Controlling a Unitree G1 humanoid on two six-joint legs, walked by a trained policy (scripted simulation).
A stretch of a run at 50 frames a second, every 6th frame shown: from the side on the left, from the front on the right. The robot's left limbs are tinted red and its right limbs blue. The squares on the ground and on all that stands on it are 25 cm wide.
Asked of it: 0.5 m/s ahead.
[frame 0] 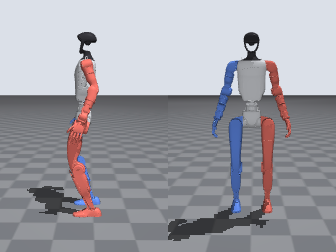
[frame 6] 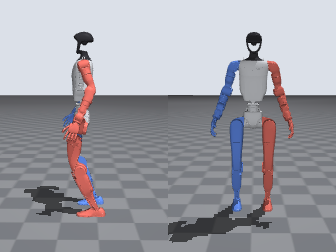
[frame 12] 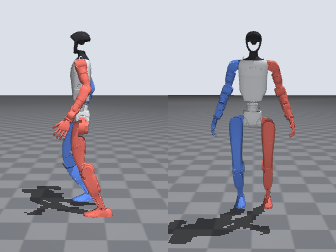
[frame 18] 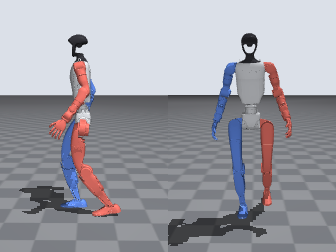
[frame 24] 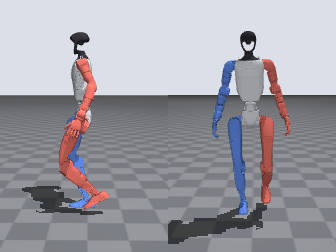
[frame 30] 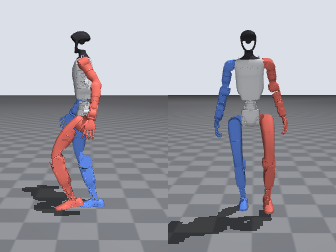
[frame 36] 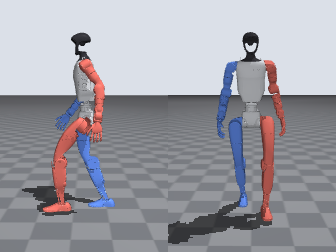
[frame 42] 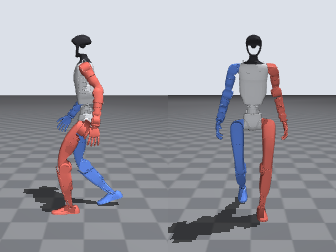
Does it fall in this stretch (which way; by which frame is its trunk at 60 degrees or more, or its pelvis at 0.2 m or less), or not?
no
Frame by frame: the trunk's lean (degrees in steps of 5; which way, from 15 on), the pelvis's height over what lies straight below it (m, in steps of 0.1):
0: 5, 0.8
6: 5, 0.8
12: 0, 0.8
18: 5, 0.8
24: 5, 0.8
30: 5, 0.8
36: 5, 0.8
42: 5, 0.7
